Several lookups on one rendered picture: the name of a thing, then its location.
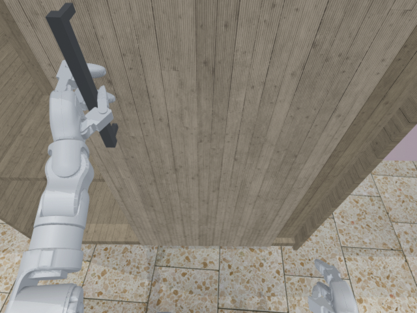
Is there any right robot hand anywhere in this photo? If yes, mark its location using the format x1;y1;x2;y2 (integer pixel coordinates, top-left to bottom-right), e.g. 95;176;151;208
308;259;359;313

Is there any wardrobe door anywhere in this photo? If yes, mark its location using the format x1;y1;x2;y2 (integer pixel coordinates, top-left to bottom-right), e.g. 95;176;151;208
3;0;417;246
277;24;417;237

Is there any left robot hand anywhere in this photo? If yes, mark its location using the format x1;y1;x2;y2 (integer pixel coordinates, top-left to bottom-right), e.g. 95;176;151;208
50;60;115;143

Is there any left robot forearm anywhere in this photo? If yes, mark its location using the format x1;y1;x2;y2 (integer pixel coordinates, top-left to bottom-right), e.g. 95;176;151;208
5;139;94;313

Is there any robot left upper arm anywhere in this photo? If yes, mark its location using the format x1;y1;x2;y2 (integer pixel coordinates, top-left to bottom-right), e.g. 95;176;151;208
9;283;84;313

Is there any handle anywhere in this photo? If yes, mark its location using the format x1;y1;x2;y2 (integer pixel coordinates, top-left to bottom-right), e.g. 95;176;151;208
46;3;118;147

